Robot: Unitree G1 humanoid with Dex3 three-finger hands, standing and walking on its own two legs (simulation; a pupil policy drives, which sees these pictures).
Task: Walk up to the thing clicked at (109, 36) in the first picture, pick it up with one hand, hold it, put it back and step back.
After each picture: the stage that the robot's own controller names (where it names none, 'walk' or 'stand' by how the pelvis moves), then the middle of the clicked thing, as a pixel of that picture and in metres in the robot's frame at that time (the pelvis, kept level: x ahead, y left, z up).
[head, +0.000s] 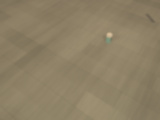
stand; (108, 38) +1.43 -0.29 -0.72
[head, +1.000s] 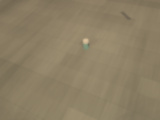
walk; (85, 44) +1.31 +0.10 -0.70
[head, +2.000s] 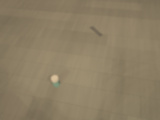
walk; (55, 81) +0.76 +0.32 -0.71
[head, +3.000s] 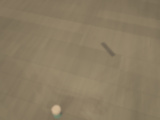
walk; (56, 111) +0.45 +0.23 -0.69
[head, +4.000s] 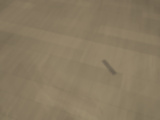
stand; out of the picture +0.33 +0.22 -0.72
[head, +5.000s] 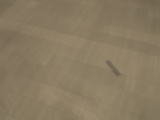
stand; out of the picture +0.31 +0.21 -0.72
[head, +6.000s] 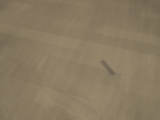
stand; out of the picture +0.32 +0.23 -0.73
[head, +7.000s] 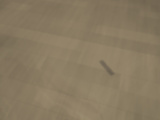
stand; out of the picture +0.31 +0.23 -0.73
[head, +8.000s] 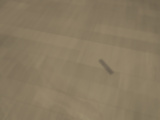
go down; out of the picture +0.30 +0.23 -0.73
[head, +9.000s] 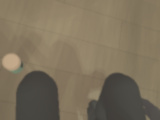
go down; (13, 64) +0.38 +0.28 -0.30
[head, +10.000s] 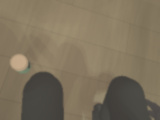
approach; (21, 64) +0.37 +0.28 -0.30
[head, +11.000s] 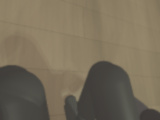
close in; out of the picture +0.35 +0.31 -0.21
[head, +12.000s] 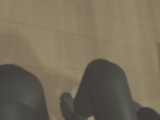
close; out of the picture +0.35 +0.31 -0.21
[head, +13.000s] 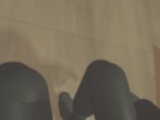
lift; out of the picture +0.33 +0.30 -0.22
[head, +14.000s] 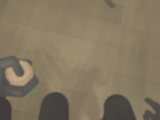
lift; (23, 79) +0.32 +0.21 -0.02
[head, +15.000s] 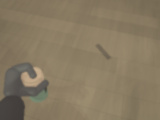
hold; (35, 85) +0.32 +0.18 +0.00
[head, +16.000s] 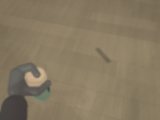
hold; (39, 85) +0.33 +0.18 +0.00
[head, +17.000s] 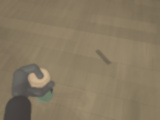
crouch; (42, 86) +0.33 +0.16 +0.00
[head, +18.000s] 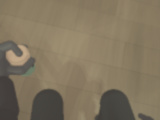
crouch; (22, 61) +0.39 +0.22 -0.09
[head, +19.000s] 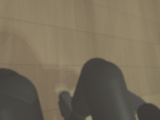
lower; out of the picture +0.37 +0.32 -0.22
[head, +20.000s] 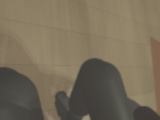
lower; out of the picture +0.37 +0.32 -0.22
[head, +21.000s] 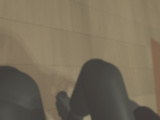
lower; out of the picture +0.36 +0.32 -0.22
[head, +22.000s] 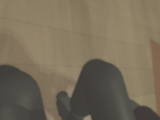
lower; out of the picture +0.36 +0.32 -0.22
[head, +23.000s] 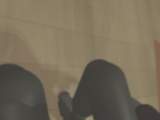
loosen; out of the picture +0.35 +0.31 -0.22
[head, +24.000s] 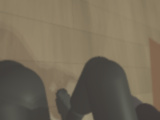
withdraw; out of the picture +0.35 +0.30 -0.21
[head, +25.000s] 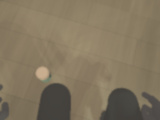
walk; (44, 74) +0.39 +0.24 -0.41
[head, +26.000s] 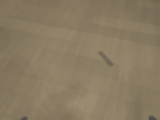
stand; out of the picture +0.32 +0.21 -0.66
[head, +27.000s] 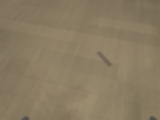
stand; out of the picture +0.32 +0.22 -0.66
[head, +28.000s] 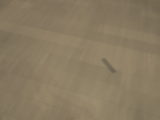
stand; out of the picture +0.34 +0.20 -0.72
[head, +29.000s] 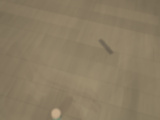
walk; (56, 115) +0.38 +0.17 -0.70
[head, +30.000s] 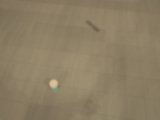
walk; (54, 86) +0.60 +0.26 -0.69
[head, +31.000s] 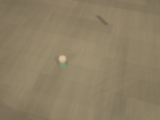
stand; (62, 61) +0.93 +0.23 -0.70
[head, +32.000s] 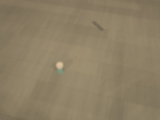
stand; (60, 68) +0.91 +0.25 -0.72
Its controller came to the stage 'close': yes
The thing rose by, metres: 0.71
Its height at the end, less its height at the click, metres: +0.00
